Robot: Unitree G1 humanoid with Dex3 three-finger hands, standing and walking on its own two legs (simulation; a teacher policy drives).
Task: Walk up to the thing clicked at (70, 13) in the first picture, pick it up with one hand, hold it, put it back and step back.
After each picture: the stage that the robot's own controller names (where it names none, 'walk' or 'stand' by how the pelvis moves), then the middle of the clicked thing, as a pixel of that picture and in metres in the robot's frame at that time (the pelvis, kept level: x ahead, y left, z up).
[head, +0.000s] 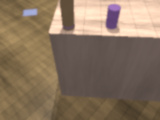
stand; (67, 6) +0.76 +0.08 +0.06
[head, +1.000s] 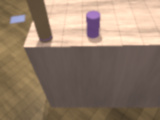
walk; (40, 17) +0.64 +0.22 +0.08
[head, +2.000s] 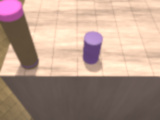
stand; (21, 40) +0.44 +0.22 +0.10
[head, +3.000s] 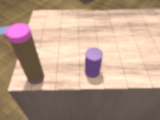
stand; (28, 57) +0.42 +0.21 +0.06
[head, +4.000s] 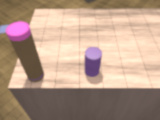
stand; (28, 56) +0.43 +0.21 +0.06
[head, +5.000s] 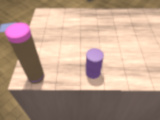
stand; (28, 57) +0.42 +0.21 +0.06
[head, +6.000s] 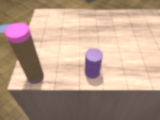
stand; (28, 57) +0.42 +0.21 +0.06
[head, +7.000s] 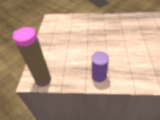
rise first; (35, 60) +0.41 +0.22 +0.06
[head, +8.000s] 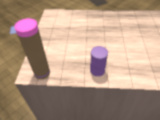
go down; (35, 52) +0.44 +0.21 +0.07
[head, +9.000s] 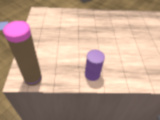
go down; (26, 58) +0.41 +0.20 +0.07
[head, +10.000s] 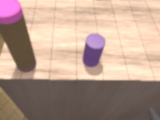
close in; (18, 42) +0.43 +0.20 +0.09
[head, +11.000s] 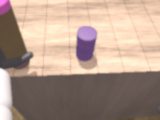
close; (9, 37) +0.44 +0.21 +0.12
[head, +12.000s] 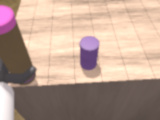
lift; (14, 53) +0.36 +0.19 +0.16
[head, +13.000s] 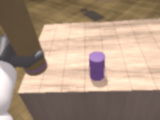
lift; (21, 34) +0.33 +0.17 +0.28
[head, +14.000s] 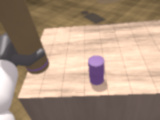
hold; (22, 32) +0.33 +0.16 +0.29
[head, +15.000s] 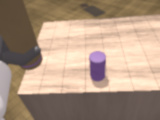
hold; (15, 27) +0.31 +0.16 +0.31
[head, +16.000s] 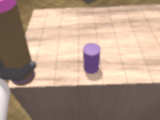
crouch; (11, 45) +0.32 +0.18 +0.24
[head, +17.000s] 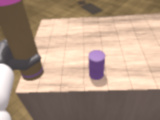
crouch; (21, 40) +0.36 +0.18 +0.23
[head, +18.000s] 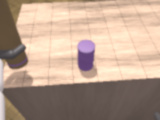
lower; (5, 32) +0.45 +0.23 +0.17
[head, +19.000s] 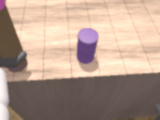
lower; (5, 38) +0.43 +0.22 +0.12
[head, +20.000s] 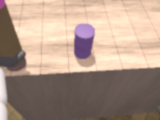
lower; (4, 37) +0.44 +0.22 +0.12
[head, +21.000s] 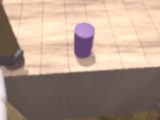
lower; (1, 36) +0.44 +0.22 +0.12
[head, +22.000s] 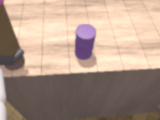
loosen; (2, 36) +0.44 +0.22 +0.12
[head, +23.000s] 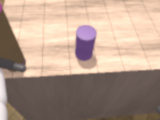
withdraw; (2, 40) +0.43 +0.22 +0.12
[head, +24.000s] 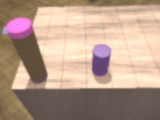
sink last; (30, 55) +0.41 +0.21 +0.09
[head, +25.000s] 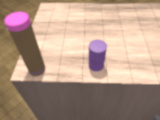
stand; (28, 48) +0.44 +0.22 +0.09
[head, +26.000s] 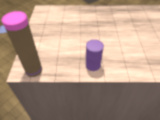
stand; (25, 48) +0.44 +0.22 +0.10
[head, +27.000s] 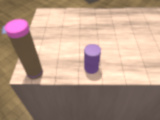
stand; (27, 53) +0.45 +0.22 +0.06
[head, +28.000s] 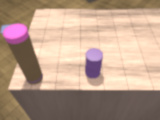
stand; (26, 58) +0.42 +0.22 +0.06
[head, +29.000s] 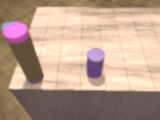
stand; (27, 57) +0.42 +0.21 +0.06
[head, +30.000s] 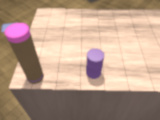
stand; (27, 57) +0.42 +0.21 +0.06
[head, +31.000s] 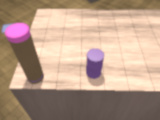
stand; (28, 57) +0.42 +0.21 +0.06
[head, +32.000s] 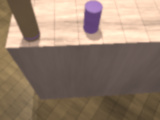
walk; (23, 11) +0.54 +0.22 +0.09
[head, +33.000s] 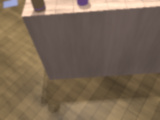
walk; out of the picture +0.83 +0.29 +0.08
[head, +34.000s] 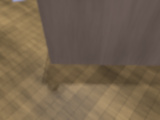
stand; out of the picture +1.09 +0.23 +0.08
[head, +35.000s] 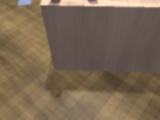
stand; out of the picture +1.04 +0.19 +0.06
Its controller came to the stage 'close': yes
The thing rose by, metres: 0.25
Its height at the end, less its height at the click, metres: +0.00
